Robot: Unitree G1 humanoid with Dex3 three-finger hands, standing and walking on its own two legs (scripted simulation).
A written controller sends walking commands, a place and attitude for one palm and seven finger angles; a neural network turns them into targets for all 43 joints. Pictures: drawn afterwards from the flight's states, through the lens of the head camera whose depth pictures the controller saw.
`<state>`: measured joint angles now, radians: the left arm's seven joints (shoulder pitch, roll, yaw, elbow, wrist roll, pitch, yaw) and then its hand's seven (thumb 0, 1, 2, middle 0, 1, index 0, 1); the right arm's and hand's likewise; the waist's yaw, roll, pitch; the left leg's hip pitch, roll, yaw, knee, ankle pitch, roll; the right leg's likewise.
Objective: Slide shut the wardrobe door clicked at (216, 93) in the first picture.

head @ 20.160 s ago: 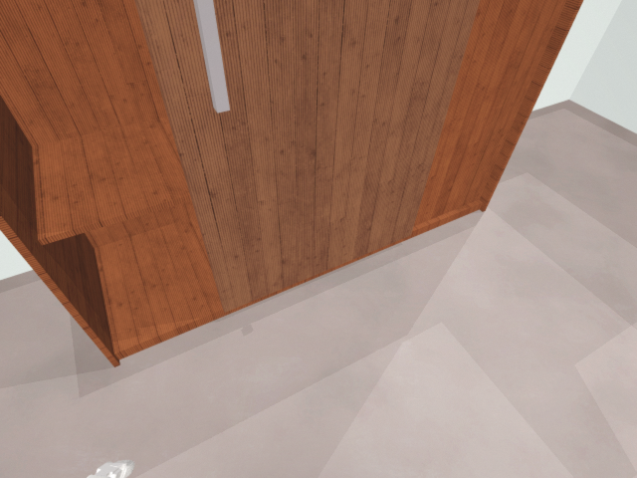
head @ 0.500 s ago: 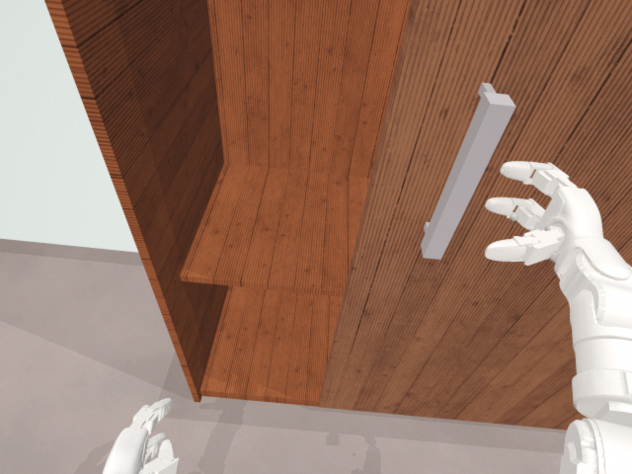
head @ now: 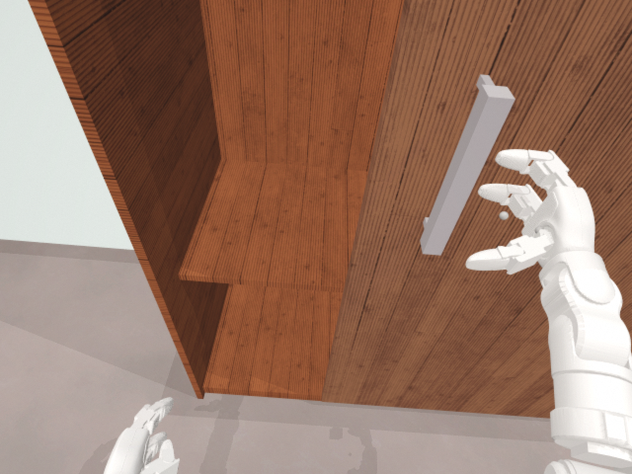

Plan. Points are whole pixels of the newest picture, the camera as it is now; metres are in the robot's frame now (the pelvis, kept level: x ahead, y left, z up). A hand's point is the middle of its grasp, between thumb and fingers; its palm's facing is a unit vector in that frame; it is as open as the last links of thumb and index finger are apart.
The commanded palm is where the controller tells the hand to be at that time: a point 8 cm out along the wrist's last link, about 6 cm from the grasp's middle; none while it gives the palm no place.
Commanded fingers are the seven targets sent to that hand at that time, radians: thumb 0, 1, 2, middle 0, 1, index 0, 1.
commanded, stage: move the hooked fingers beside the handle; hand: right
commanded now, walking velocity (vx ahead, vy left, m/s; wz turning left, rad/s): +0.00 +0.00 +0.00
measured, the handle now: (454, 173) +0.45 -0.14 +0.18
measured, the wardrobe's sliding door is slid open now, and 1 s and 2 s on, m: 0.37 0.37 0.37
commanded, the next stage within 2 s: feel for the door with the fingertips in 0.22 s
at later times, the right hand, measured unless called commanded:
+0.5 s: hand (523, 197) +0.38 -0.19 +0.21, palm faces +0.01 +1.00 -0.04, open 14.0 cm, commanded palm +0.34 -0.23 +0.19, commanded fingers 0.00 0.50 -0.30 0.30 1.20 0.30 1.20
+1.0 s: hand (499, 199) +0.39 -0.17 +0.20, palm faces +0.02 +1.00 -0.01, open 14.0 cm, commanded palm +0.36 -0.22 +0.19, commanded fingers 0.00 0.50 -0.30 0.30 1.20 0.30 1.20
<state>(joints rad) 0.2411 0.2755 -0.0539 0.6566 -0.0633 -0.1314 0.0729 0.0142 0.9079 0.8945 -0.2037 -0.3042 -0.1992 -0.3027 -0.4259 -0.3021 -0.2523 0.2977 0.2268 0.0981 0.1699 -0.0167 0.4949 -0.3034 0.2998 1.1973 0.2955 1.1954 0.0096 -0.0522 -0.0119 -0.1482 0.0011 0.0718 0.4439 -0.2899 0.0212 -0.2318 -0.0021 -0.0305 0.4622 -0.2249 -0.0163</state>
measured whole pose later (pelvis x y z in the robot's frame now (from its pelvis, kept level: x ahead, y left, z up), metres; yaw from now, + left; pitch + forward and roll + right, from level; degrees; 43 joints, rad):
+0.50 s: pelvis +0.00 +0.00 +0.00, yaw -1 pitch -1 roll +0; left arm 0.23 0.28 -0.06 0.68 -0.09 -0.12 0.08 0.01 0.91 0.89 -0.20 -0.30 -0.20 -0.30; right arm -0.54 -0.38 -0.25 0.42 0.25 0.18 0.23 -0.01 0.50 -0.30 0.30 1.20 0.30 1.20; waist 0.01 -0.06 -0.04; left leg -0.13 -0.01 0.09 0.44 -0.29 0.03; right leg -0.23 -0.01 -0.01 0.48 -0.23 -0.01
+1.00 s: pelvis +0.00 +0.00 +0.00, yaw +0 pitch -1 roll +0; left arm 0.22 0.27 -0.06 0.66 -0.08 -0.10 0.07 0.01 0.91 0.89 -0.20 -0.30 -0.20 -0.30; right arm -0.54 -0.32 -0.23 0.39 0.23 0.21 0.14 -0.01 0.50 -0.30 0.30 1.20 0.30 1.20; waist 0.01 -0.06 -0.02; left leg -0.13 0.00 0.08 0.43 -0.28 0.02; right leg -0.22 0.00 -0.03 0.45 -0.22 -0.02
